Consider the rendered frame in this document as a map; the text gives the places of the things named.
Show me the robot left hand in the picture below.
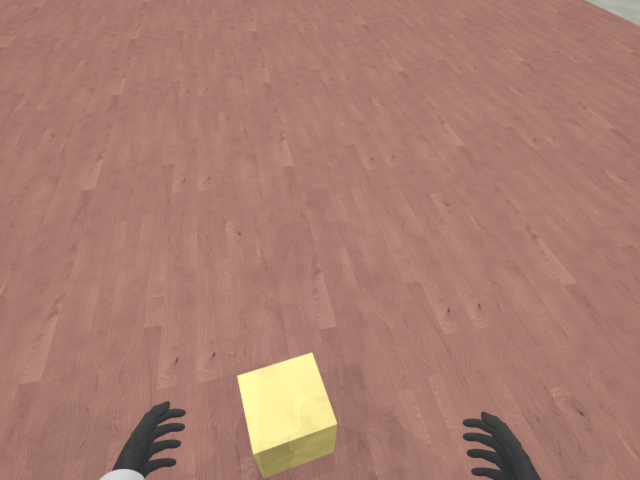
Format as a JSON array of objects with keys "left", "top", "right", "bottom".
[{"left": 112, "top": 401, "right": 186, "bottom": 479}]

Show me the robot right hand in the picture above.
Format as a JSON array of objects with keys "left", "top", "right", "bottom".
[{"left": 463, "top": 412, "right": 541, "bottom": 480}]

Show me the carton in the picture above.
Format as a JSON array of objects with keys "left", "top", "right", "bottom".
[{"left": 237, "top": 353, "right": 337, "bottom": 478}]

